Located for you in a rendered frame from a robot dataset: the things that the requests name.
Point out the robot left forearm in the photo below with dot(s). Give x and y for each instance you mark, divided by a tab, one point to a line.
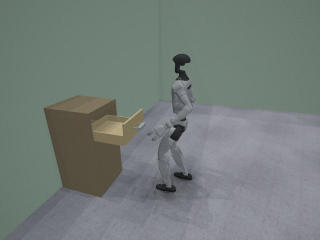
178	117

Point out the right robot shin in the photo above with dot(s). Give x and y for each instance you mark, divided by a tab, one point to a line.
179	159

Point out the cabinet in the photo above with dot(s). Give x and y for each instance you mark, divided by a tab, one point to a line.
84	165

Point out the robot right upper arm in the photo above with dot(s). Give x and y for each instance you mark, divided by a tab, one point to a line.
192	94

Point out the drawer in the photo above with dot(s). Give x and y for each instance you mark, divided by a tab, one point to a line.
117	130

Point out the handle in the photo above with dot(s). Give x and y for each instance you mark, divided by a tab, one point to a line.
140	127

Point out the robot left upper arm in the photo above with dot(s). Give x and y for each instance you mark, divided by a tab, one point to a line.
178	89

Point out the robot left hand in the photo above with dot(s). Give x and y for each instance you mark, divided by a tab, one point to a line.
159	130

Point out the robot torso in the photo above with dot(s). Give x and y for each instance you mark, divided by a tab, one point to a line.
178	106

